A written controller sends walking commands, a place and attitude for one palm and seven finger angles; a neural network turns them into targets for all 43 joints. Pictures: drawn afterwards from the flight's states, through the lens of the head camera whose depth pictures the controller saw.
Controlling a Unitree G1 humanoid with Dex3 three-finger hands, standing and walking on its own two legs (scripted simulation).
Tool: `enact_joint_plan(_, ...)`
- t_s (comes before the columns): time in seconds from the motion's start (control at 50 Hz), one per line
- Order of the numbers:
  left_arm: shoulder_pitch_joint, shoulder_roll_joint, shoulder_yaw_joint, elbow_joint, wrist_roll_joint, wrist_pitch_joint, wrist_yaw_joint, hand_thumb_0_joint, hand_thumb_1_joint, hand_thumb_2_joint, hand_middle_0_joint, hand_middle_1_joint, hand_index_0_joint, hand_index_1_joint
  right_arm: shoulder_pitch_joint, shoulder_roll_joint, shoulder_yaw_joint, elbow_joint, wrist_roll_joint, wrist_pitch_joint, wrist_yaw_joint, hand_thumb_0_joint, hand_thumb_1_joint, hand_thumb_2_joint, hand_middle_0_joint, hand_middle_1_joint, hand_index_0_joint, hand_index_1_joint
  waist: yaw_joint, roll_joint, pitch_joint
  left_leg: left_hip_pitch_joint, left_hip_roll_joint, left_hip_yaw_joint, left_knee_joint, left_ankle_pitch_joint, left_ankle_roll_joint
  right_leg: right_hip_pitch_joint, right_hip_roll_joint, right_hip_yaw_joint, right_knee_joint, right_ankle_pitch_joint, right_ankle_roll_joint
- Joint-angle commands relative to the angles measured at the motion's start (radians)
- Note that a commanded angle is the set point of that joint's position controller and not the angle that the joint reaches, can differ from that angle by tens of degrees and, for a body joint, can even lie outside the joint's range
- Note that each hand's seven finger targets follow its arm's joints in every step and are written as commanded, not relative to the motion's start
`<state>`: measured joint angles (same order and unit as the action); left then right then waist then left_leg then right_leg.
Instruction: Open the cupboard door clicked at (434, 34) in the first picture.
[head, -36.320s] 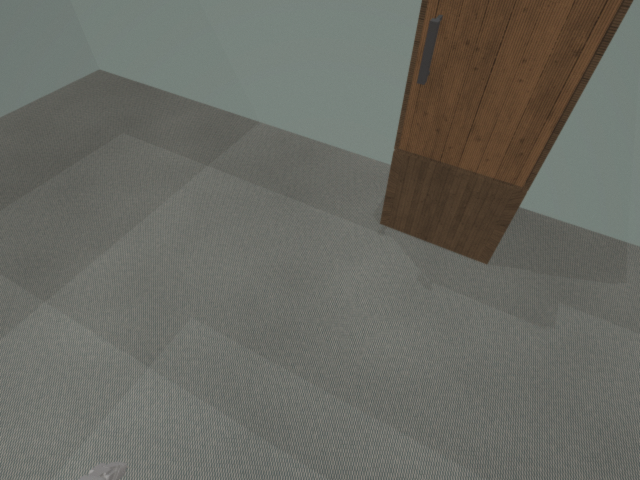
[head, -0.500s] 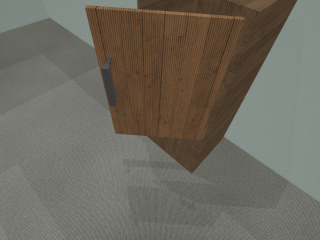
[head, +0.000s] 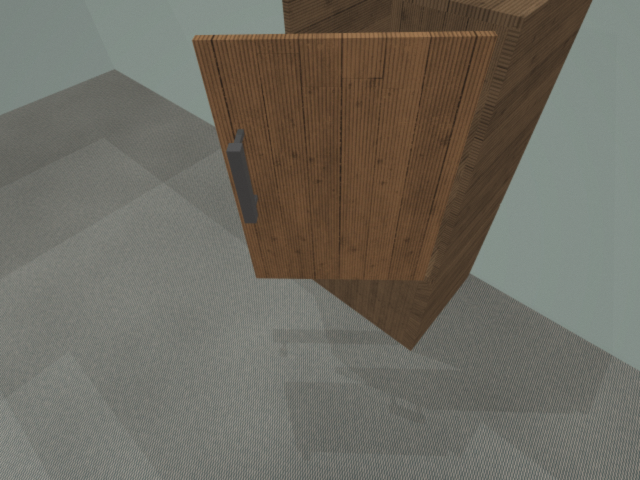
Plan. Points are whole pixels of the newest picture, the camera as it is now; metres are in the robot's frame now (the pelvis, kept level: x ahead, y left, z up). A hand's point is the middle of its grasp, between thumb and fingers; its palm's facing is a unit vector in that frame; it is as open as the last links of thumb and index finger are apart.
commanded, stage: look again from close up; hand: left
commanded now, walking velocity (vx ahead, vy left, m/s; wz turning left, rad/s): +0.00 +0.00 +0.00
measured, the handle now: (245, 178) +0.60 +0.18 +0.02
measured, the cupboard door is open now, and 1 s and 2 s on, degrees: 40 40 40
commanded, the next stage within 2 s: raise the hand with hooked fingers in 0.62 s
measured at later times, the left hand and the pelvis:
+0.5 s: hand out of the picture +0.06 +0.13 -0.16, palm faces +0.00 -0.97 -0.23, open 7.4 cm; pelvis +0.02 -0.05 +0.00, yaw +0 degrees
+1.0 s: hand (237, 401) +0.21 +0.12 -0.01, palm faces +0.13 -0.99 -0.05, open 7.9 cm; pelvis +0.00 -0.08 -0.04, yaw +3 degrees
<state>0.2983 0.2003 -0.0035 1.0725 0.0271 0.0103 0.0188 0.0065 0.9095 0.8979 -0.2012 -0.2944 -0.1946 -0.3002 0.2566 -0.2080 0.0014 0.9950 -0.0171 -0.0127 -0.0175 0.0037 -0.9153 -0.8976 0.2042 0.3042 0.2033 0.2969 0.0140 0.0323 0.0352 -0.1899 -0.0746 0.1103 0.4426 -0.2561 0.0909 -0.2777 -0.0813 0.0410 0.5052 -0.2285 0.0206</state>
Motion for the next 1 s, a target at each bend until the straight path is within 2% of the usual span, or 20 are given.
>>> enact_joint_plan(0.0, 0.004, 0.105, 0.013, -0.039, -0.008, -0.023, 0.007, 0.000, 0.900, 0.900, -0.200, -0.300, -0.200, -0.300, 0.022, -0.127, -0.027, -0.026, 0.001, -0.033, -0.009, 0.000, -0.900, -0.900, 0.200, 0.300, 0.200, 0.300, -0.009, -0.024, -0.008, -0.012, 0.189, -0.196, -0.168, 0.050, -0.034, 0.018, -0.012, 0.021, -0.044, 0.056, -0.050)
enact_joint_plan(0.1, -0.010, 0.108, 0.013, -0.024, -0.011, -0.027, 0.010, 0.000, 0.900, 0.900, -0.200, -0.300, -0.200, -0.300, 0.028, -0.117, -0.023, 0.011, 0.003, -0.037, -0.013, 0.000, -0.900, -0.900, 0.200, 0.300, 0.200, 0.300, -0.011, -0.041, -0.031, 0.030, 0.182, -0.164, -0.124, 0.195, -0.037, 0.047, -0.021, 0.026, -0.047, 0.124, -0.043)
enact_joint_plan(0.18, -0.018, 0.103, 0.013, -0.017, -0.011, -0.026, 0.012, 0.000, 0.900, 0.900, -0.200, -0.300, -0.200, -0.300, 0.027, -0.101, -0.019, 0.034, 0.004, -0.034, -0.013, 0.000, -0.900, -0.900, 0.200, 0.300, 0.200, 0.300, -0.010, -0.036, -0.005, 0.013, 0.178, -0.155, -0.118, 0.182, -0.040, 0.055, -0.025, 0.031, -0.058, 0.137, -0.045)
enact_joint_plan(0.56, -0.035, 0.100, 0.017, -0.013, -0.015, -0.039, 0.013, 0.000, 0.900, 0.900, -0.200, -0.300, -0.200, -0.300, 0.041, -0.062, -0.016, 0.090, 0.004, -0.025, -0.016, 0.000, -0.900, -0.900, 0.200, 0.300, 0.200, 0.300, -0.015, -0.059, -0.008, 0.035, 0.174, -0.121, -0.089, 0.153, -0.067, 0.086, -0.029, 0.054, -0.107, 0.222, -0.067)
enact_joint_plan(0.62, -0.033, 0.105, 0.019, -0.012, -0.017, -0.042, 0.013, 0.000, 0.900, 0.900, -0.200, -0.300, -0.200, -0.300, 0.043, -0.069, -0.016, 0.092, 0.004, -0.026, -0.017, 0.000, -0.900, -0.900, 0.200, 0.300, 0.200, 0.300, -0.015, -0.051, -0.026, 0.045, 0.173, -0.117, -0.084, 0.158, -0.070, 0.097, -0.032, 0.057, -0.110, 0.236, -0.069)
enact_joint_plan(0.68, -0.032, 0.107, 0.020, -0.012, -0.016, -0.043, 0.013, 0.000, 0.900, 0.900, -0.200, -0.300, -0.200, -0.300, 0.042, -0.068, -0.016, 0.095, 0.004, -0.022, -0.017, 0.000, -0.900, -0.900, 0.200, 0.300, 0.200, 0.300, -0.015, -0.051, -0.006, 0.036, 0.170, -0.115, -0.082, 0.143, -0.073, 0.093, -0.032, 0.064, -0.123, 0.232, -0.073)
enact_joint_plan(0.7, 0.094, 0.103, 0.028, 0.032, -0.013, -0.053, 0.054, 0.000, 0.900, 0.900, -0.200, -0.300, -0.200, -0.300, -0.055, -0.084, -0.028, 0.033, 0.019, -0.020, -0.006, 0.000, -0.900, -0.900, 0.200, 0.300, 0.200, 0.300, 0.033, -0.132, -0.012, -0.057, 0.184, -0.068, 0.133, 0.054, -0.104, 0.145, -0.104, 0.110, -0.118, 0.583, -0.015)
enact_joint_plan(0.72, -0.712, 0.367, 0.215, -1.468, -0.211, -0.288, 0.042, 0.000, 0.877, 0.890, -0.202, -0.315, -0.202, -0.315, -0.042, -0.230, -0.045, -0.319, 0.064, -0.171, -0.051, 0.000, -0.900, -0.900, 0.200, 0.300, 0.200, 0.300, -0.080, 0.054, -0.489, 0.132, 0.058, -0.096, -0.020, 0.251, -0.059, 0.238, -0.008, 0.046, -0.026, 0.480, -0.059)
enact_joint_plan(0.74, -0.181, 0.276, 0.187, -1.211, -0.132, -0.248, 0.074, 0.000, 0.853, 0.880, -0.203, -0.330, -0.203, -0.330, -0.094, -0.152, -0.039, -0.274, 0.041, -0.249, -0.089, 0.000, -0.900, -0.900, 0.200, 0.300, 0.200, 0.300, 0.017, 0.242, -0.468, 0.186, 0.075, -0.069, -0.015, 0.391, -0.050, 0.219, 0.051, 0.002, 0.021, 0.325, -0.082)
enact_joint_plan(0.76, 0.076, 0.038, 0.073, -1.047, -0.190, -0.130, 0.088, 0.000, 0.830, 0.870, -0.205, -0.345, -0.205, -0.345, -0.118, -0.109, -0.036, -0.275, 0.061, -0.273, -0.083, 0.000, -0.900, -0.900, 0.200, 0.300, 0.200, 0.300, -0.005, 0.202, -0.267, 0.073, 0.083, -0.096, 0.001, 0.348, -0.085, 0.108, 0.053, -0.064, -0.007, 0.200, -0.067)
enact_joint_plan(0.78, 0.000, 0.020, 0.091, -1.009, -0.211, -0.142, 0.069, 0.000, 0.807, 0.860, -0.207, -0.360, -0.207, -0.360, -0.078, -0.135, -0.041, -0.254, 0.067, -0.280, -0.079, 0.000, -0.900, -0.900, 0.200, 0.300, 0.200, 0.300, -0.057, 0.012, -0.115, -0.003, 0.084, -0.101, 0.041, 0.260, -0.076, 0.002, 0.057, -0.093, -0.021, 0.176, -0.042)
enact_joint_plan(0.8, -0.060, 0.060, 0.143, -1.006, -0.226, -0.204, 0.041, 0.000, 0.783, 0.850, -0.208, -0.375, -0.208, -0.375, -0.092, -0.159, -0.060, -0.311, 0.051, -0.295, -0.075, 0.000, -0.900, -0.900, 0.200, 0.300, 0.200, 0.300, -0.067, -0.108, -0.016, -0.095, 0.076, -0.115, 0.085, 0.159, -0.066, -0.102, 0.059, -0.105, -0.011, 0.102, -0.024)
enact_joint_plan(0.82, -0.028, 0.082, 0.198, -0.928, -0.232, -0.275, 0.002, 0.000, 0.760, 0.840, -0.210, -0.390, -0.210, -0.390, -0.074, -0.173, -0.077, -0.320, 0.035, -0.303, -0.070, 0.000, -0.900, -0.900, 0.200, 0.300, 0.200, 0.300, -0.066, -0.213, -0.046, -0.166, 0.068, -0.106, 0.140, 0.092, -0.065, -0.170, 0.059, -0.106, 0.012, 0.013, -0.013)
enact_joint_plan(0.84, 0.097, 0.039, 0.210, -0.840, -0.247, -0.349, -0.047, 0.000, 0.737, 0.830, -0.212, -0.405, -0.212, -0.405, -0.087, -0.162, -0.083, -0.349, 0.024, -0.312, -0.060, 0.000, -0.900, -0.900, 0.200, 0.300, 0.200, 0.300, -0.028, -0.268, -0.045, -0.264, 0.063, -0.107, 0.192, 0.038, -0.072, -0.212, 0.059, -0.102, 0.062, -0.048, -0.011)
enact_joint_plan(0.86, 0.200, 0.031, 0.227, -0.770, -0.253, -0.420, -0.106, 0.000, 0.713, 0.820, -0.213, -0.420, -0.213, -0.420, -0.106, -0.158, -0.087, -0.383, 0.027, -0.321, -0.043, 0.000, -0.900, -0.900, 0.200, 0.300, 0.200, 0.300, 0.018, -0.197, -0.052, -0.335, 0.048, -0.097, 0.243, 0.021, -0.083, -0.222, 0.049, -0.077, 0.121, -0.053, -0.024)
enact_joint_plan(0.88, 0.229, 0.021, 0.231, -0.789, -0.267, -0.504, -0.167, 0.000, 0.690, 0.810, -0.215, -0.435, -0.215, -0.435, -0.107, -0.153, -0.089, -0.413, 0.020, -0.328, -0.025, 0.000, -0.900, -0.900, 0.200, 0.300, 0.200, 0.300, 0.040, -0.188, -0.136, -0.385, 0.041, -0.089, 0.299, 0.024, -0.092, -0.224, 0.051, -0.071, 0.196, -0.035, -0.031)
enact_joint_plan(0.9, 0.253, -0.004, 0.209, -0.799, -0.279, -0.584, -0.235, 0.000, 0.667, 0.800, -0.217, -0.450, -0.217, -0.450, -0.124, -0.150, -0.094, -0.446, 0.019, -0.335, -0.009, 0.000, -0.900, -0.900, 0.200, 0.300, 0.200, 0.300, 0.051, -0.188, -0.167, -0.445, 0.037, -0.082, 0.355, 0.017, -0.098, -0.241, 0.052, -0.058, 0.260, -0.012, -0.034)
enact_joint_plan(0.94, 0.228, 0.038, 0.220, -0.819, -0.292, -0.716, -0.367, 0.000, 0.620, 0.780, -0.220, -0.480, -0.220, -0.480, -0.137, -0.159, -0.104, -0.496, 0.023, -0.345, 0.013, 0.000, -0.900, -0.900, 0.200, 0.300, 0.200, 0.300, 0.043, -0.176, -0.242, -0.561, 0.029, -0.083, 0.470, -0.005, -0.101, -0.266, 0.036, -0.001, 0.351, 0.035, -0.034)
enact_joint_plan(0.96, 0.218, 0.077, 0.243, -0.797, -0.302, -0.734, -0.431, 0.000, 0.597, 0.770, -0.222, -0.495, -0.222, -0.495, -0.123, -0.168, -0.107, -0.514, 0.031, -0.342, 0.021, 0.000, -0.900, -0.900, 0.200, 0.300, 0.200, 0.300, 0.043, -0.136, -0.264, -0.589, 0.026, -0.083, 0.517, -0.002, -0.099, -0.270, 0.023, 0.044, 0.380, 0.063, -0.037)
enact_joint_plan(0.98, 0.188, 0.111, 0.269, -0.845, -0.328, -0.712, -0.469, 0.000, 0.573, 0.760, -0.223, -0.510, -0.223, -0.510, -0.140, -0.176, -0.105, -0.559, 0.040, -0.333, 0.019, 0.000, -0.900, -0.900, 0.200, 0.300, 0.200, 0.300, 0.050, -0.142, -0.314, -0.629, 0.018, -0.067, 0.542, -0.037, -0.092, -0.259, 0.013, 0.077, 0.373, 0.005, -0.029)
